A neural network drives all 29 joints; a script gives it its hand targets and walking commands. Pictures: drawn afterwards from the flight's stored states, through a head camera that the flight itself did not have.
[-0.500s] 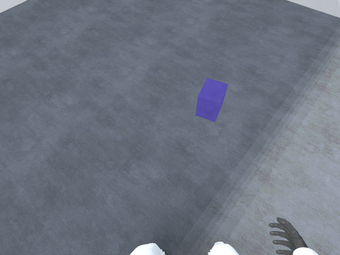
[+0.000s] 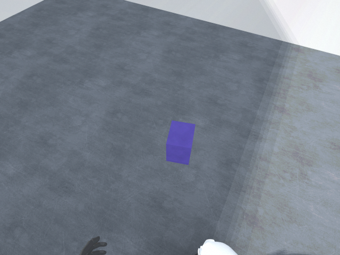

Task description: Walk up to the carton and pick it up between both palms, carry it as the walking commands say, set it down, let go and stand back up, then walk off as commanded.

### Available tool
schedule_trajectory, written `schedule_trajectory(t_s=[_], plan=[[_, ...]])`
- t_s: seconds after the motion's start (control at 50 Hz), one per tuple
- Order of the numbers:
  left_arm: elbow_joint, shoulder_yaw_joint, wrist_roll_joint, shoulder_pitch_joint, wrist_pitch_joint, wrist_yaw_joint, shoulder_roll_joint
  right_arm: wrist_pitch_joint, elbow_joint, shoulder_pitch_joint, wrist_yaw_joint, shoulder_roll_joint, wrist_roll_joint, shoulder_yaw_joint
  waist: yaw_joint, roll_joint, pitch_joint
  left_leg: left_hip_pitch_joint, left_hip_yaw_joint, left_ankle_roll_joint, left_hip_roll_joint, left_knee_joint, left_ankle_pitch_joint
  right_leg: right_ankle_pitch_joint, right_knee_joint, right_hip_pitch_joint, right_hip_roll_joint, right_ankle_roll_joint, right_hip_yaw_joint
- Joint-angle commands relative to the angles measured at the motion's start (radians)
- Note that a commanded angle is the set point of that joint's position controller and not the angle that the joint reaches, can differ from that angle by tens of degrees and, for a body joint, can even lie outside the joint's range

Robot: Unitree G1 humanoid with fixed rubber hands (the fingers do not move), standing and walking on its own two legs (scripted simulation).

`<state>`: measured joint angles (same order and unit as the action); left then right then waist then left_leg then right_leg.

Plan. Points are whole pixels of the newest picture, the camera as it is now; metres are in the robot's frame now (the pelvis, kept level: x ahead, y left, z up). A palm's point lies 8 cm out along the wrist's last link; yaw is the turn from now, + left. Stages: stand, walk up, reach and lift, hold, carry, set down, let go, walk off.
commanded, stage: walk up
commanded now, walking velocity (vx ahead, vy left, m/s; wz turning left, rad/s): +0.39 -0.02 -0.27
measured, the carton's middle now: (180, 143) +0.77 -0.05 -0.63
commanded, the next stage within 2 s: none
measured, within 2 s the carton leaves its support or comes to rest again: neither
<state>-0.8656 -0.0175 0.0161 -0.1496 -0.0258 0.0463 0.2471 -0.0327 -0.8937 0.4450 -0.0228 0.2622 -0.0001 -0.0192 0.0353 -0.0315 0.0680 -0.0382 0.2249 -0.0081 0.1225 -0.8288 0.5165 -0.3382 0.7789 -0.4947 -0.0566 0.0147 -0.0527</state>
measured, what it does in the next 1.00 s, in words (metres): walks ahead: left foot, then right foot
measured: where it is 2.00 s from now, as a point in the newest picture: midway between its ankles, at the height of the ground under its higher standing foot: (173, 242)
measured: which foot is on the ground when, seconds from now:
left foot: down 0.00-0.00, up 0.02-0.20, down 0.22-0.70, up 0.72-0.98, down 1.00-1.00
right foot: down 0.00-0.20, up 0.22-0.68, down 0.70-1.00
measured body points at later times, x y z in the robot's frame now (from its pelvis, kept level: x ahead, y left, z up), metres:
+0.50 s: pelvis +0.22 +0.04 +0.05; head +0.25 +0.08 +0.49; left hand +0.29 +0.28 -0.12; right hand +0.17 -0.24 -0.06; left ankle +0.16 +0.12 -0.70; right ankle +0.19 -0.14 -0.58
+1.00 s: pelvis +0.23 -0.02 +0.02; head +0.26 -0.01 +0.47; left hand +0.35 +0.22 -0.11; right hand +0.31 -0.30 -0.10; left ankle +0.24 +0.08 -0.69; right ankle +0.32 -0.14 -0.70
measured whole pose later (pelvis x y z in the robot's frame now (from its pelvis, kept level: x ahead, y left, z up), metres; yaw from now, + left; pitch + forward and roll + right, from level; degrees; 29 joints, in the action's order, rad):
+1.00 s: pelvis +0.23 -0.02 +0.02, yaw -6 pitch -1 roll +0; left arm -0.77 -0.03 0.02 -0.25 0.07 -0.01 0.25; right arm 0.08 -0.87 0.16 0.03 0.24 0.00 -0.02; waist 0.00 0.03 0.06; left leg 0.30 0.09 0.01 0.03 -0.72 0.47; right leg -0.16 0.60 -0.43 -0.04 0.03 0.02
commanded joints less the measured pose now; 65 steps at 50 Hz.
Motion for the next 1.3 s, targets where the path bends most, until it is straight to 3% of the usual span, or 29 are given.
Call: schedule_trajectory(t_s=[0.0, 0.06, 0.12, 0.16, 0.18, 0.2, 0.22, 0.26, 0.32, 0.52, 0.62, 0.64, 0.66, 0.68, 0.7, 0.72, 0.8, 0.88, 0.94, 0.96, 0.98, 1.0, 1.02, 1.08, 1.16, 1.18, 1.24, 1.26, 1.28], plan=[[-0.097, -0.116, -0.003, -0.433, -0.030, -0.055, 0.259, -0.053, 0.179, -0.222, 0.014, 0.091, 0.001, -0.064, -0.185, 0.233, -0.286, 0.782, -0.262, 0.058, -0.113, -0.829, 0.060, 0.983, -0.283, 0.753, 0.389, 0.378, 0.700], [-0.047, -0.072, 0.006, -0.178, -0.042, -0.065, 0.115, -0.040, 0.145, -0.219, 0.005, 0.037, -0.023, -0.047, -0.043, 0.144, -0.082, 0.628, -0.339, -0.007, 0.006, -0.324, 0.073, 0.660, -0.326, 0.339, 0.295, 0.184, 0.453], [-0.041, -0.068, 0.018, -0.147, -0.026, -0.063, 0.120, -0.016, 0.078, -0.189, 0.003, -0.005, -0.015, -0.029, -0.024, 0.254, -0.094, 0.379, -0.169, 0.020, -0.083, 0.046, -0.039, 0.656, -0.344, 0.187, 0.222, 0.156, 0.288], [-0.048, -0.069, 0.007, -0.118, -0.014, -0.060, 0.128, -0.025, 0.011, -0.079, 0.019, 0.002, -0.017, -0.034, 0.057, 0.179, -0.112, 0.101, -0.143, 0.028, -0.092, 0.291, -0.372, 0.448, -0.178, 0.035, 0.167, 0.112, 0.255], [-0.038, -0.057, 0.001, -0.122, -0.017, -0.059, 0.070, -0.032, -0.016, 0.003, 0.034, 0.104, -0.036, -0.062, 0.110, -0.042, -0.157, -0.086, -0.340, -0.007, 0.099, 0.408, -0.413, 0.230, 0.064, -0.121, 0.059, 0.070, 0.159], [-0.019, -0.048, 0.019, -0.159, -0.023, -0.062, 0.004, -0.028, -0.050, 0.098, 0.042, 0.238, -0.052, -0.085, 0.101, -0.335, -0.211, -0.184, -0.623, -0.067, 0.396, 0.479, -0.718, -0.319, 0.290, -0.254, -0.009, 0.023, 0.073], [-0.020, -0.079, 0.028, -0.154, -0.005, -0.067, 0.076, -0.011, -0.062, 0.149, 0.048, 0.285, -0.021, -0.086, 0.102, -0.237, -0.257, -0.193, -0.701, -0.097, 0.476, 0.448, -0.934, -0.361, 0.454, -0.246, 0.034, -0.028, 0.103], [-0.034, -0.074, 0.013, -0.118, 0.025, -0.055, 0.082, 0.001, -0.055, 0.024, 0.064, 0.190, -0.016, -0.067, 0.032, -0.087, -0.094, -0.048, -0.487, -0.084, 0.380, 0.393, -1.170, -0.205, 0.582, -0.276, 0.078, -0.045, 0.109], [-0.048, -0.071, 0.007, -0.182, 0.057, -0.021, 0.063, -0.005, -0.012, -0.051, 0.060, 0.123, -0.007, -0.054, -0.029, -0.143, -0.080, 0.049, -0.222, 0.005, 0.197, 0.405, -1.173, -0.009, 0.588, -0.172, 0.082, -0.047, 0.045], [0.057, -0.027, 0.003, -0.048, 0.072, 0.001, 0.022, -0.001, 0.052, 0.007, 0.060, 0.146, -0.006, -0.058, -0.019, -0.156, 0.030, 0.079, -0.122, -0.054, 0.194, 0.503, -0.864, 0.170, 0.229, -0.167, 0.086, -0.058, -0.019], [0.028, -0.030, 0.001, -0.167, 0.052, -0.017, 0.055, 0.028, 0.075, -0.020, 0.067, 0.167, -0.007, -0.069, -0.035, -0.171, -0.112, 0.069, -0.064, -0.050, 0.177, 0.209, -1.211, 0.095, -0.162, 0.143, 0.023, -0.010, -0.095], [-0.001, -0.036, 0.004, -0.257, 0.045, -0.024, 0.070, 0.031, 0.084, -0.046, 0.065, 0.175, -0.003, -0.072, -0.076, -0.126, -0.158, 0.109, -0.054, -0.033, 0.143, 0.080, -1.145, 0.193, -0.279, 0.277, 0.009, 0.003, -0.096], [-0.027, -0.050, 0.008, -0.333, 0.033, -0.034, 0.123, 0.032, 0.095, -0.054, 0.064, 0.168, -0.004, -0.073, -0.105, 0.006, -0.180, 0.185, -0.054, -0.003, 0.076, -0.086, -0.897, 0.551, -0.354, 0.392, 0.048, 0.017, -0.029], [-0.033, -0.061, 0.007, -0.348, 0.023, -0.043, 0.167, 0.043, 0.107, -0.066, 0.062, 0.092, -0.011, -0.066, -0.096, 0.194, -0.147, 0.415, -0.082, 0.019, -0.041, -0.260, -0.141, 1.102, -0.318, 0.497, 0.201, 0.082, 0.177], [-0.017, -0.062, -0.005, -0.345, 0.015, -0.049, 0.211, 0.056, 0.139, -0.074, 0.064, 0.036, 0.000, -0.054, -0.065, 0.270, -0.151, 0.490, -0.185, 0.040, -0.124, -0.392, 0.221, 1.546, -0.281, 0.447, 0.351, 0.172, 0.367], [0.014, -0.066, -0.015, -0.279, 0.009, -0.056, 0.225, 0.074, 0.120, -0.029, 0.071, 0.032, 0.017, -0.056, -0.029, 0.199, -0.218, 0.439, -0.282, 0.047, -0.107, -0.401, 0.190, 1.542, -0.293, 0.374, 0.435, 0.226, 0.476], [0.093, -0.046, 0.021, -0.125, 0.058, -0.083, 0.123, 0.116, 0.069, -0.099, 0.069, 0.041, 0.011, -0.045, -0.021, 0.266, -0.162, 0.414, -0.201, 0.050, -0.113, -0.220, 0.169, 0.909, -0.369, 0.234, 0.241, 0.194, 0.321], [0.139, -0.049, 0.028, -0.100, 0.084, -0.075, 0.130, 0.120, 0.069, -0.165, 0.071, 0.038, 0.003, -0.041, -0.029, 0.214, -0.112, 0.359, -0.167, 0.043, -0.127, -0.024, 0.013, 0.553, -0.411, 0.126, 0.211, 0.181, 0.344], [0.164, -0.058, 0.019, -0.046, 0.099, -0.077, 0.160, 0.116, 0.055, -0.090, 0.066, 0.052, 0.003, -0.043, 0.029, 0.212, -0.100, 0.174, -0.154, 0.022, -0.127, 0.203, -0.159, 0.253, -0.394, -0.015, 0.186, 0.124, 0.332], [0.172, -0.058, 0.014, -0.025, 0.101, -0.073, 0.148, 0.110, 0.044, -0.041, 0.069, 0.092, -0.002, -0.049, 0.064, 0.162, -0.072, 0.109, -0.211, 0.006, -0.071, 0.342, -0.199, 0.088, -0.345, -0.097, 0.145, 0.073, 0.297], [0.183, -0.057, 0.009, -0.034, 0.099, -0.071, 0.108, 0.104, 0.045, -0.016, 0.072, 0.187, -0.024, -0.068, 0.071, -0.080, -0.029, 0.092, -0.457, -0.044, 0.151, 0.489, -0.087, -0.046, -0.160, -0.226, 0.061, 0.011, 0.183], [0.189, -0.058, 0.017, -0.069, 0.097, -0.073, 0.074, 0.101, 0.081, -0.088, 0.075, 0.254, -0.034, -0.081, 0.053, -0.301, 0.002, 0.233, -0.696, -0.145, 0.421, 0.632, -0.275, -0.223, 0.202, -0.221, -0.011, -0.055, 0.074], [0.176, -0.068, 0.028, -0.039, 0.103, -0.066, 0.109, 0.103, 0.117, -0.166, 0.068, 0.201, -0.017, -0.072, 0.031, -0.157, -0.013, 0.418, -0.613, -0.200, 0.388, 0.637, -0.278, -0.191, 0.390, -0.068, 0.043, -0.063, 0.123], [0.114, -0.076, 0.011, -0.160, 0.104, -0.037, 0.122, 0.080, 0.162, -0.340, 0.055, 0.133, -0.009, -0.068, -0.068, -0.136, 0.025, 0.555, -0.413, -0.128, 0.211, 0.687, 0.071, -0.018, 0.548, 0.035, 0.021, -0.076, 0.071], [0.118, -0.051, -0.005, -0.104, 0.088, -0.033, 0.068, 0.060, 0.138, -0.193, 0.058, 0.147, -0.012, -0.059, -0.018, -0.089, -0.063, 0.225, -0.304, -0.111, 0.168, 0.466, -0.634, -0.093, 0.250, -0.004, 0.044, -0.066, 0.094], [0.108, -0.030, -0.005, -0.120, 0.068, -0.038, 0.026, 0.056, 0.120, -0.208, 0.050, 0.087, -0.018, -0.042, -0.026, -0.136, -0.190, 0.188, -0.242, -0.094, 0.095, 0.492, -0.328, -0.080, 0.076, 0.094, 0.048, -0.043, 0.064], [0.067, -0.023, 0.002, -0.151, 0.060, -0.045, 0.017, 0.083, 0.103, -0.232, 0.045, 0.116, -0.023, -0.048, -0.038, -0.214, -0.076, 0.330, -0.237, -0.094, 0.077, 0.503, -0.076, -0.036, -0.252, 0.270, 0.019, -0.028, -0.013], [0.032, -0.023, 0.004, -0.215, 0.054, -0.049, 0.020, 0.094, 0.088, -0.209, 0.045, 0.114, -0.015, -0.052, -0.051, -0.147, -0.048, 0.384, -0.215, -0.071, 0.062, 0.435, -0.065, 0.015, -0.388, 0.347, 0.020, -0.016, 0.014], [0.006, -0.028, 0.010, -0.260, 0.040, -0.054, 0.050, 0.096, 0.071, -0.178, 0.045, 0.072, -0.012, -0.044, -0.050, -0.016, -0.046, 0.426, -0.184, -0.038, 0.009, 0.301, -0.100, 0.057, -0.455, 0.409, 0.109, 0.004, 0.172]])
